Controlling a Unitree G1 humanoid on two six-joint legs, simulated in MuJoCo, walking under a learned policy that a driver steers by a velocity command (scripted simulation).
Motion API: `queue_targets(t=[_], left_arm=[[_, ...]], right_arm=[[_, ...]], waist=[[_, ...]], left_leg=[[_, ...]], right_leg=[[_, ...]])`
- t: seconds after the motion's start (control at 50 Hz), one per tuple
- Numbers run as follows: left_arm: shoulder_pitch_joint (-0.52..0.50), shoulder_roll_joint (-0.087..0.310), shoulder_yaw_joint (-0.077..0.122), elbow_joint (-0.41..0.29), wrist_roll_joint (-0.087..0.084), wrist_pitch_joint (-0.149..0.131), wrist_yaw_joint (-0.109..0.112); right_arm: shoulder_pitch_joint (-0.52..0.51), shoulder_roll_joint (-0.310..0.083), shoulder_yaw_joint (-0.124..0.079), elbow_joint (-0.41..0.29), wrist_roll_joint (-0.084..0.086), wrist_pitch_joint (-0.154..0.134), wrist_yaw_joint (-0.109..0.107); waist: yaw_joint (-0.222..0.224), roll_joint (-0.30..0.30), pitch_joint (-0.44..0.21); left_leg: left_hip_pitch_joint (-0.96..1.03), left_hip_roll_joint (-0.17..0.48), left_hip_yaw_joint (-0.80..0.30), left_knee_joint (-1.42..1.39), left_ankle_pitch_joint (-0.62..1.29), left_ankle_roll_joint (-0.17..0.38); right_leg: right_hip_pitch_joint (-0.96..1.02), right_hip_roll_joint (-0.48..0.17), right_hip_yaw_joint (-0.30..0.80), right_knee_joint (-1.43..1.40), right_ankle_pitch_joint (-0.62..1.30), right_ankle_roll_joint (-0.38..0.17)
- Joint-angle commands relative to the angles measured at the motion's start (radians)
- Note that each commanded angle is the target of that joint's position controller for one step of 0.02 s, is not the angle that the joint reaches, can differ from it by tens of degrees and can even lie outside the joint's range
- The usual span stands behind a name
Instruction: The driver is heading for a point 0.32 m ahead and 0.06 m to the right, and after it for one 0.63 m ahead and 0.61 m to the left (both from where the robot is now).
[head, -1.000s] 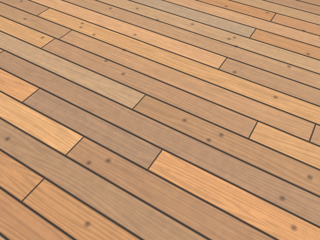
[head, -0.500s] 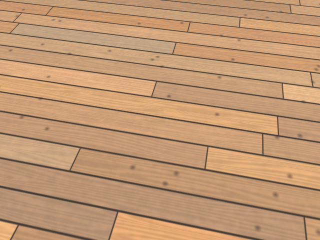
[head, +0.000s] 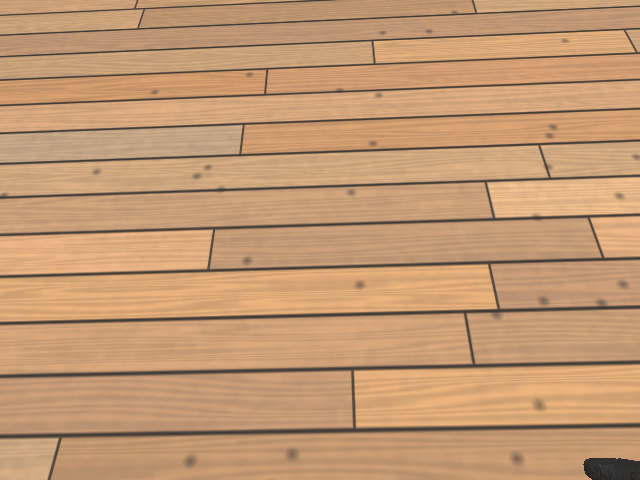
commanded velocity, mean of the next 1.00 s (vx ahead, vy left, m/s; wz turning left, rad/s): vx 0.20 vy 0.00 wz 0.13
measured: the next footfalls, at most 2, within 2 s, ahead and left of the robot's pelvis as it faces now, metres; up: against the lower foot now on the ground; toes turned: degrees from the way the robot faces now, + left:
left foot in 0.20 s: +0.32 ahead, +0.14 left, +0.00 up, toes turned -9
right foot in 0.64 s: +0.34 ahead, -0.09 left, +0.00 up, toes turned +6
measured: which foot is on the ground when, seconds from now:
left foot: up 0.00-0.18, down 0.20-0.64, up 0.66-1.00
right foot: down 0.00-0.20, up 0.22-0.62, down 0.64-1.00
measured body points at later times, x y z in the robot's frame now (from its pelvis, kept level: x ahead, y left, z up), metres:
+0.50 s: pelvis +0.23 +0.05 +0.00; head +0.28 +0.05 +0.44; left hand +0.43 +0.30 -0.11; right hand +0.28 -0.23 -0.13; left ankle +0.28 +0.14 -0.75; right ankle +0.27 -0.11 -0.71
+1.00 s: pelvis +0.27 +0.04 -0.01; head +0.31 +0.05 +0.44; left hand +0.34 +0.35 -0.11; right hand +0.50 -0.19 -0.11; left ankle +0.25 +0.17 -0.72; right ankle +0.30 -0.09 -0.75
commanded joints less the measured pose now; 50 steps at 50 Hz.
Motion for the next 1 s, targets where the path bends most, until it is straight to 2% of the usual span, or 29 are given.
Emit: queue_targets(t=[0.02, 0.1, 0.16, 0.18, 0.2, 0.22, 0.24, 0.26, 0.28, 0.3, 0.32, 0.36, 0.38, 0.42, 0.46, 0.54, 0.6, 0.62, 0.64, 0.66, 0.68, 0.7, 0.72, 0.74, 0.78, 0.84, 0.9, 0.96, 1.0], left_arm=[[-0.001, 0.174, 0.041, -0.068, -0.005, -0.009, 0.015], [0.055, 0.169, 0.039, -0.053, -0.011, 0.001, 0.019], [0.044, 0.178, 0.043, -0.064, -0.005, 0.013, 0.027], [0.02, 0.163, 0.037, -0.07, 0.0, 0.015, 0.028], [0.012, 0.122, 0.022, -0.082, 0.009, 0.013, 0.025], [0.066, 0.083, 0.006, -0.097, 0.031, 0.009, 0.03], [0.251, 0.049, -0.004, -0.071, 0.0, 0.0, 0.026], [0.229, 0.142, 0.008, -0.043, -0.007, 0.002, 0.025], [0.097, 0.177, 0.015, -0.068, -0.001, 0.008, 0.023], [0.011, 0.176, 0.015, -0.09, 0.02, 0.014, 0.026], [-0.039, 0.165, 0.017, -0.111, 0.037, 0.015, 0.028], [-0.037, 0.103, 0.005, -0.126, 0.035, 0.019, 0.029], [-0.037, 0.079, -0.003, -0.13, 0.03, 0.021, 0.032], [-0.055, 0.081, -0.006, -0.138, 0.024, 0.027, 0.042], [-0.08, 0.104, -0.001, -0.14, 0.019, 0.041, 0.047], [-0.179, 0.112, 0.003, -0.17, 0.016, 0.061, 0.046], [-0.166, 0.114, 0.008, -0.173, 0.013, 0.038, 0.036], [-0.141, 0.131, 0.015, -0.167, 0.015, 0.029, 0.034], [-0.103, 0.189, 0.028, -0.17, 0.032, 0.026, 0.04], [-0.136, 0.259, 0.042, -0.182, 0.054, 0.037, 0.046], [-0.114, 0.223, 0.037, -0.18, 0.068, 0.037, 0.039], [-0.149, 0.171, 0.022, -0.193, 0.058, 0.031, 0.039], [-0.198, 0.142, 0.014, -0.197, 0.046, 0.03, 0.037], [-0.229, 0.136, 0.012, -0.202, 0.036, 0.031, 0.037], [-0.228, 0.15, 0.013, -0.194, 0.035, 0.037, 0.04], [-0.189, 0.168, 0.023, -0.181, 0.037, 0.051, 0.051], [-0.19, 0.208, 0.037, -0.18, 0.031, 0.059, 0.05], [-0.178, 0.23, 0.046, -0.171, 0.016, 0.058, 0.038], [-0.192, 0.235, 0.049, -0.166, -0.003, 0.056, 0.034]], right_arm=[[-0.098, -0.035, 0.001, -0.082, 0.007, -0.012, 0.011], [-0.161, -0.068, -0.003, -0.119, 0.02, -0.028, 0.032], [-0.102, -0.103, -0.014, -0.116, 0.022, -0.044, 0.04], [-0.007, -0.122, -0.024, -0.09, 0.011, -0.049, 0.037], [0.105, -0.157, -0.034, -0.07, -0.017, -0.056, 0.035], [0.239, -0.218, -0.045, -0.057, -0.04, -0.055, 0.035], [0.305, -0.235, -0.054, -0.001, -0.031, -0.038, 0.05], [0.287, -0.144, -0.03, -0.016, 0.008, -0.03, 0.055], [0.2, -0.095, -0.012, -0.035, 0.017, -0.02, 0.054], [0.132, -0.076, 0.004, -0.048, 0.01, -0.01, 0.056], [0.103, -0.06, 0.011, -0.047, 0.009, -0.005, 0.056], [0.099, -0.062, 0.015, -0.03, 0.0, 0.0, 0.051], [0.1, -0.095, 0.005, -0.026, -0.001, 0.005, 0.047], [0.112, -0.166, -0.02, -0.026, 0.005, 0.024, 0.032], [0.116, -0.192, -0.032, -0.034, 0.02, 0.047, 0.021], [0.127, -0.173, -0.032, -0.041, 0.034, 0.084, 0.006], [0.109, -0.158, -0.029, -0.055, 0.038, 0.104, -0.007], [0.115, -0.14, -0.025, -0.061, 0.04, 0.109, -0.012], [0.14, -0.096, -0.01, -0.072, 0.03, 0.109, -0.014], [0.194, -0.046, 0.002, -0.091, 0.025, 0.104, -0.013], [0.197, -0.122, -0.017, -0.099, 0.017, 0.096, -0.01], [0.215, -0.173, -0.037, -0.083, 0.023, 0.1, -0.007], [0.232, -0.178, -0.045, -0.063, 0.027, 0.114, -0.01], [0.236, -0.169, -0.047, -0.057, 0.026, 0.129, -0.016], [0.208, -0.127, -0.036, -0.08, 0.03, 0.145, -0.011], [0.133, -0.089, -0.019, -0.137, 0.034, 0.147, 0.002], [0.103, -0.081, -0.01, -0.173, 0.03, 0.147, 0.02], [0.105, -0.106, -0.019, -0.192, 0.031, 0.153, 0.034], [0.138, -0.107, -0.026, -0.192, 0.03, 0.157, 0.042]], waist=[[0.008, -0.111, -0.022], [0.031, -0.128, -0.017], [-0.011, -0.169, -0.031], [-0.061, -0.175, -0.064], [-0.108, -0.157, -0.169], [-0.124, -0.005, -0.325], [-0.063, 0.337, -0.432], [-0.084, 0.189, -0.365], [-0.097, 0.082, -0.231], [-0.077, -0.003, -0.161], [-0.061, -0.024, -0.117], [-0.023, 0.039, -0.121], [-0.018, 0.068, -0.133], [-0.021, 0.088, -0.177], [-0.028, 0.084, -0.198], [-0.053, 0.098, -0.134], [-0.023, 0.111, -0.107], [-0.011, 0.097, -0.11], [-0.019, 0.004, -0.155], [-0.076, -0.248, -0.142], [-0.053, -0.291, -0.158], [-0.063, -0.21, -0.141], [-0.081, -0.163, -0.116], [-0.087, -0.154, -0.105], [-0.076, -0.165, -0.079], [-0.039, -0.191, -0.098], [-0.025, -0.208, -0.126], [-0.024, -0.22, -0.122], [-0.053, -0.215, -0.116]], left_leg=[[0.103, -0.074, 0.051, -0.204, 0.176, -0.005], [0.131, -0.103, 0.026, -0.321, 0.166, 0.016], [0.211, -0.115, 0.024, -0.358, 0.041, 0.051], [0.311, -0.127, 0.058, -0.401, 0.073, 0.079], [0.51, -0.058, 0.022, -0.37, 0.181, 0.131], [0.809, 0.118, -0.18, -0.291, 0.418, 0.224], [1.028, 0.303, -0.592, -0.392, 0.435, 0.393], [0.981, 0.28, -0.614, -0.422, 0.293, 0.37], [0.844, 0.235, -0.448, -0.421, 0.345, 0.333], [0.706, 0.187, -0.339, -0.431, 0.464, 0.315], [0.607, 0.148, -0.275, -0.442, 0.559, 0.308], [0.519, 0.079, -0.196, -0.459, 0.664, 0.285], [0.501, 0.067, -0.171, -0.461, 0.713, 0.289], [0.491, 0.072, -0.174, -0.464, 0.701, 0.301], [0.468, 0.071, -0.189, -0.479, 0.552, 0.29], [0.404, 0.043, -0.258, -0.502, 0.121, 0.258], [0.398, 0.011, -0.315, -0.446, 0.041, 0.221], [0.372, -0.019, -0.312, -0.402, 0.002, 0.186], [0.286, -0.065, -0.261, -0.272, -0.159, 0.134], [0.098, -0.219, -0.069, -0.068, -0.475, 0.076], [0.053, -0.185, -0.016, 0.165, -0.584, 0.032], [0.047, -0.153, -0.035, 0.283, -0.529, 0.009], [0.039, -0.138, -0.028, 0.335, -0.469, -0.012], [0.028, -0.127, -0.018, 0.363, -0.416, -0.029], [0.039, -0.119, 0.018, 0.367, -0.343, -0.054], [0.058, -0.093, 0.054, 0.217, -0.291, -0.065], [0.178, -0.079, 0.094, 0.059, -0.277, -0.046], [0.253, -0.09, 0.131, -0.067, -0.27, -0.011], [0.335, -0.106, 0.156, -0.224, -0.186, 0.031]], right_leg=[[-0.07, -0.193, 0.155, -0.1, 0.199, -0.127], [0.018, -0.235, 0.247, -0.021, 0.141, -0.111], [0.079, -0.262, 0.323, 0.072, 0.198, -0.091], [0.094, -0.229, 0.289, 0.157, 0.342, -0.065], [0.055, -0.175, 0.234, 0.333, 0.415, -0.025], [-0.132, -0.078, 0.152, 0.631, 0.178, 0.032], [-0.409, 0.043, 0.109, 0.925, -0.446, 0.098], [-0.487, -0.018, 0.167, 1.027, -0.441, 0.106], [-0.514, -0.055, 0.12, 1.037, -0.372, 0.117], [-0.488, -0.102, 0.059, 0.987, -0.315, 0.125], [-0.458, -0.136, 0.041, 0.903, -0.28, 0.128], [-0.349, -0.156, 0.018, 0.718, -0.249, 0.135], [-0.315, -0.141, -0.006, 0.634, -0.248, 0.146], [-0.258, -0.114, -0.022, 0.523, -0.199, 0.161], [-0.217, -0.096, -0.02, 0.465, -0.118, 0.163], [-0.196, -0.076, -0.001, 0.36, -0.085, 0.154], [-0.108, -0.068, -0.006, 0.139, -0.006, 0.132], [-0.03, -0.101, 0.001, 0.043, 0.07, 0.111], [0.093, -0.263, 0.112, 0.026, 0.137, 0.052], [0.151, -0.461, 0.329, 0.002, 0.358, -0.08], [0.101, -0.556, 0.426, -0.012, 0.449, -0.191], [0.085, -0.51, 0.349, 0.0, 0.454, -0.185], [0.068, -0.438, 0.239, 0.017, 0.433, -0.136], [0.058, -0.4, 0.175, 0.02, 0.402, -0.105], [0.015, -0.366, 0.084, 0.006, 0.445, -0.108], [0.062, -0.373, 0.029, -0.003, 0.418, -0.125], [0.044, -0.395, -0.016, 0.004, 0.409, -0.126], [0.046, -0.422, -0.027, 0.029, 0.377, -0.114], [0.031, -0.421, -0.051, 0.086, 0.333, -0.073]])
